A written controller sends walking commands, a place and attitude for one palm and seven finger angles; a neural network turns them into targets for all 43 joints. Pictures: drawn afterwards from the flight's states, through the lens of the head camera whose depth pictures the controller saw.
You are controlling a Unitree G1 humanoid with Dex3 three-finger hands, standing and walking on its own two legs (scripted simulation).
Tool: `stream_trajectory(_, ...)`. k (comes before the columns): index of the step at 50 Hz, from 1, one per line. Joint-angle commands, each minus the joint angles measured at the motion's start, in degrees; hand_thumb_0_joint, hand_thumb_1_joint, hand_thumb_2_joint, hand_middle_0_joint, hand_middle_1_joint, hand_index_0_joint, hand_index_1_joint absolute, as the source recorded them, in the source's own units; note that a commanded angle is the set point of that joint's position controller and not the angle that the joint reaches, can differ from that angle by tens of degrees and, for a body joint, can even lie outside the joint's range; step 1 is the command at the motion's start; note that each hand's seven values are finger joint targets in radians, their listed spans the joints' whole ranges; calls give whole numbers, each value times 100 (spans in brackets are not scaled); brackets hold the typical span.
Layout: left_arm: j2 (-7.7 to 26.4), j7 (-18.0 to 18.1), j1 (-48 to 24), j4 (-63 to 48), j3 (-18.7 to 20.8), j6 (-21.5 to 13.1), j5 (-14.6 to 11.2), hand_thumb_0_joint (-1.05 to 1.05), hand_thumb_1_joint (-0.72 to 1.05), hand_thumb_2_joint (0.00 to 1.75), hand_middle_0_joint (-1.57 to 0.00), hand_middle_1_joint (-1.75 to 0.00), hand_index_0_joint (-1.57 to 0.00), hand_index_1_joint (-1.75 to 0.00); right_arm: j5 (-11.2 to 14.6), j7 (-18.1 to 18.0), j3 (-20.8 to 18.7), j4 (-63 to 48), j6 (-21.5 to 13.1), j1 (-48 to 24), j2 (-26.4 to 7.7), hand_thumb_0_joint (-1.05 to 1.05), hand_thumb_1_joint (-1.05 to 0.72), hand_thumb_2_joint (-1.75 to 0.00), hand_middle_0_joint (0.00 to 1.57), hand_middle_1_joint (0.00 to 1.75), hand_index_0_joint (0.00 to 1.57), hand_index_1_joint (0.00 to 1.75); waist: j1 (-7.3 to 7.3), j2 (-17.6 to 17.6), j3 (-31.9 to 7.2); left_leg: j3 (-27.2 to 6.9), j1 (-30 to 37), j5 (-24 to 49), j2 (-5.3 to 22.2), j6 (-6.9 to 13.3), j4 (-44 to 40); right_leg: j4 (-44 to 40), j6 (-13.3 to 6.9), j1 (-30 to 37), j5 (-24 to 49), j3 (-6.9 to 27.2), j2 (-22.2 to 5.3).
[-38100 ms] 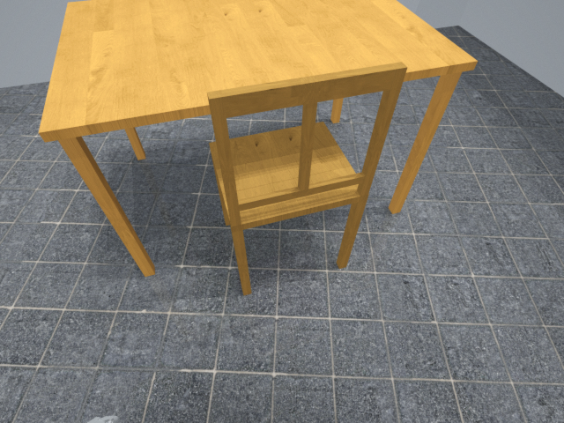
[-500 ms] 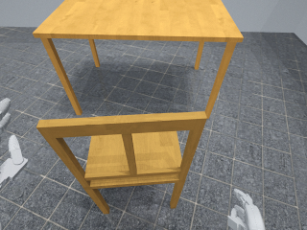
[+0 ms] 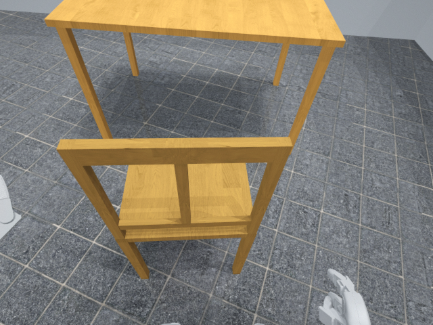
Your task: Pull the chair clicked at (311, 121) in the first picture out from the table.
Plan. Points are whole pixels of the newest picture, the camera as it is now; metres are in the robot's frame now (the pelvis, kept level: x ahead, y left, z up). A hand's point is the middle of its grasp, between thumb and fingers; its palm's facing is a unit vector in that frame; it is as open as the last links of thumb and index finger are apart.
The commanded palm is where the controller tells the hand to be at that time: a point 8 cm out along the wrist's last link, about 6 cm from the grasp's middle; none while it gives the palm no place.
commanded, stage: step back with the hand held close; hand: left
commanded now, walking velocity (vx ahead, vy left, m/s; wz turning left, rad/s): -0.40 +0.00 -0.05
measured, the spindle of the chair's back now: (183, 195) +0.41 +0.10 -0.08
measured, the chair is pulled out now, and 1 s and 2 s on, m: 0.56 0.56 0.56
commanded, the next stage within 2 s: stop stepping back and stand still in 0.18 s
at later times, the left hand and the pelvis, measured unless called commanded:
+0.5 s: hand out of the picture +0.10 +0.23 +0.16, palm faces +0.35 -0.78 -0.51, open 7.4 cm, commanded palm +0.04 +0.27 +0.19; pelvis -0.10 -0.03 +0.01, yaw +0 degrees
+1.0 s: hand out of the picture +0.06 +0.23 +0.17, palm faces +0.47 -0.78 -0.42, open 7.4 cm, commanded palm +0.01 +0.27 +0.19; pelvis -0.13 -0.04 +0.01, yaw +1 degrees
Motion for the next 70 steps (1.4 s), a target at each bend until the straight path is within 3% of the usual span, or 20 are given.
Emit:
stream_trajectory(1,738,68,-51,-1481,558,-347,-132,0,90,90,-20,-30,-20,-30,-157,-26,-247,-889,-521,-262,-691,0,-90,-90,20,30,20,30,4,1593,-1077,-1431,396,3241,1971,967,-1347,1580,-48,383,-1304,409,29)
stream_trajectory(3,710,22,-128,-1609,449,-404,-91,0,90,90,-20,-30,-20,-30,-99,50,-291,-768,-620,-181,-772,0,-90,-90,20,30,20,30,122,1260,-1274,-1019,1393,4292,1805,819,-936,956,-67,219,-815,292,-29)
stream_trajectory(7,809,-38,-109,-1484,552,-430,-163,0,90,90,-20,-30,-20,-30,-131,81,-227,-725,-743,-258,-818,0,-90,-90,20,30,20,30,126,1583,-1161,-1011,1149,3251,1706,674,-1085,-15,-125,760,-568,188,-6)
stream_trajectory(12,991,-198,-28,-1076,820,-588,-184,0,90,90,-20,-30,-20,-30,-86,112,-182,-792,-665,-429,-840,0,-90,-90,20,30,20,30,206,992,-1227,-544,766,1491,1193,298,-350,-1507,-72,1366,922,-68,-62)
stream_trajectory(13,976,-255,20,-1042,736,-561,-191,0,90,90,-20,-30,-20,-30,-5,126,-316,-881,-597,-293,-861,0,-90,-90,20,30,20,30,183,-408,-1330,40,720,525,545,-43,469,-1678,-261,1091,1679,322,-435)
stream_trajectory(14,1065,-247,62,-982,690,-559,-246,0,90,90,-20,-30,-20,-30,105,108,-372,-1002,-550,-320,-826,0,-90,-90,20,30,20,30,110,-1638,-1204,358,430,-839,-209,-261,1729,-2168,-749,457,1768,1547,-1489)
stream_trajectory(15,1050,-162,344,-601,802,-394,-241,0,90,90,-20,-30,-20,-30,140,105,-396,-945,-441,-380,-753,0,-90,-90,20,30,20,30,168,-1460,-1155,-15,112,-1318,-231,-207,2912,-2230,-1204,178,1628,1974,-2016)
stream_trajectory(16,834,-85,656,-248,735,-160,-244,0,90,90,-20,-30,-20,-30,109,110,-246,-966,-276,-457,-485,0,-90,-90,20,30,20,30,39,-941,-1038,-250,-327,-1317,34,-216,3091,-1854,-1234,569,1899,1623,-1960)
stream_trajectory(18,771,60,580,-196,658,-14,-146,0,90,90,-20,-30,-20,-30,142,55,-21,-1115,-78,-531,-427,0,-90,-90,20,30,20,30,-120,-566,-1085,-148,-330,-1156,195,-167,2165,-1374,-844,1031,1969,904,-1537)
stream_trajectory(21,886,151,188,-463,589,-37,-85,0,90,90,-20,-30,-20,-30,124,-58,-43,-1188,-152,-406,-611,0,-90,-90,20,30,20,30,-65,-962,-724,210,321,-1106,114,5,349,-1613,-578,981,907,907,-1348)
stream_trajectory(23,934,204,91,-853,543,-109,-45,0,90,90,-20,-30,-20,-30,79,-78,-113,-1138,-297,-239,-699,0,-90,-90,20,30,20,30,-51,-642,-660,291,809,-570,104,104,-1105,-1482,-425,1288,620,875,-1144)
stream_trajectory(26,983,198,201,-1539,517,-228,-30,0,90,90,-20,-30,-20,-30,151,-24,-231,-1210,-512,-187,-873,0,-90,-90,20,30,20,30,52,603,-741,-123,1266,1128,801,230,-1676,-827,-125,1687,1124,466,-535)
stream_trajectory(28,949,171,122,-1503,562,-251,45,0,90,90,-20,-30,-20,-30,101,25,-125,-1173,-517,-199,-737,0,-90,-90,20,30,20,30,4,1852,-488,-633,816,953,1022,336,-1727,-637,-9,1389,134,-50,-306)
stream_trajectory(32,736,140,-65,-858,493,-298,8,0,90,90,-20,-30,-20,-30,134,72,-158,-1024,-565,28,-807,0,-90,-90,20,30,20,30,-2,829,-276,-552,-36,-284,872,273,-1623,-999,-58,1870,304,62,-180)
stream_trajectory(35,512,105,-202,-306,292,-228,10,0,90,90,-20,-30,-20,-30,200,61,-130,-1016,-494,79,-780,0,-90,-90,20,30,20,30,-41,978,35,-539,-691,-2413,921,338,-2101,-734,-65,1845,-415,6,-36)
stream_trajectory(37,450,125,-401,-199,191,-154,52,0,90,90,-20,-30,-20,-30,184,46,-93,-1042,-446,16,-773,0,-90,-90,20,30,20,30,-42,834,159,-681,-919,-2921,1017,420,-2108,-512,-65,1786,-575,-49,72)
stream_trajectory(48,705,190,-821,-795,295,-81,96,0,90,90,-20,-30,-20,-30,14,16,-12,-971,-470,-37,-690,0,-90,-90,20,30,20,30,-73,124,55,-175,357,-1554,372,243,-979,-1922,-346,818,-1131,1011,-306)
stream_trajectory(58,664,116,171,-746,418,-234,-48,0,90,90,-20,-30,-20,-30,124,107,-152,-1058,-376,-111,-739,0,-90,-90,20,30,20,30,-41,314,-898,-94,1196,1810,643,74,-1089,-1113,-221,2202,2648,400,-339)
stream_trajectory(62,744,124,445,-883,531,-250,-87,0,90,90,-20,-30,-20,-30,141,101,-178,-1120,-297,-155,-711,0,-90,-90,20,30,20,30,-50,546,-991,-16,1412,2487,681,14,-1032,-1010,-214,2255,3024,310,-350)
stream_trajectory(70,791,121,408,-894,567,-216,-137,0,90,90,-20,-30,-20,-30,165,71,-196,-1125,-179,-161,-700,0,-90,-90,20,30,20,30,-60,550,-841,17,1346,2156,691,1,-1118,-1189,-184,2211,2796,309,-328)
